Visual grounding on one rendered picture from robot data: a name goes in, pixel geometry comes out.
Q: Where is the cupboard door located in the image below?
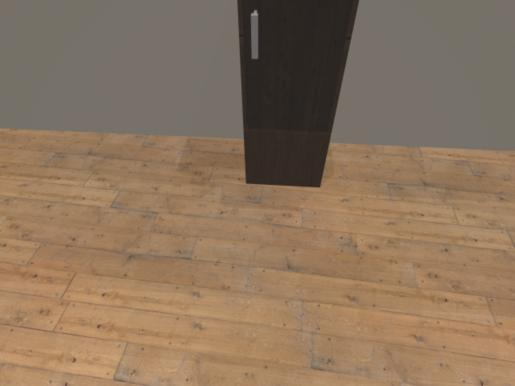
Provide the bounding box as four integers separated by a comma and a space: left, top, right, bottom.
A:
243, 0, 353, 132

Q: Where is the handle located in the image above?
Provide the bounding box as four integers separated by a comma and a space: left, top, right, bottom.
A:
251, 10, 258, 59

